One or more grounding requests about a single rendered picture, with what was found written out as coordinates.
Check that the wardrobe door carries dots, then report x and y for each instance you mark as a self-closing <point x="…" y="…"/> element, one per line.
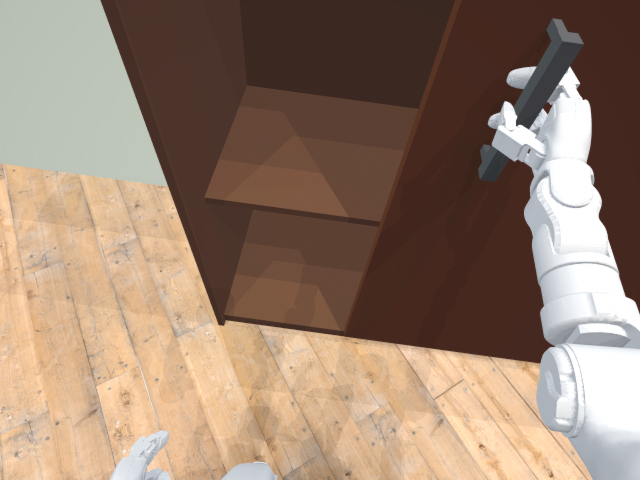
<point x="452" y="267"/>

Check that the robot right hand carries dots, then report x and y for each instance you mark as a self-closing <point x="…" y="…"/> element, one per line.
<point x="565" y="132"/>

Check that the right robot forearm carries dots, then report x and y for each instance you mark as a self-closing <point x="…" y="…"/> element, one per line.
<point x="584" y="301"/>

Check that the handle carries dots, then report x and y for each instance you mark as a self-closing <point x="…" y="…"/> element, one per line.
<point x="558" y="57"/>

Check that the right robot upper arm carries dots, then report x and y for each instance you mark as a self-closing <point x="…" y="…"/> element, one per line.
<point x="591" y="394"/>

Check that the robot left hand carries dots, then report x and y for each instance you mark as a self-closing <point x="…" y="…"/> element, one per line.
<point x="134" y="466"/>

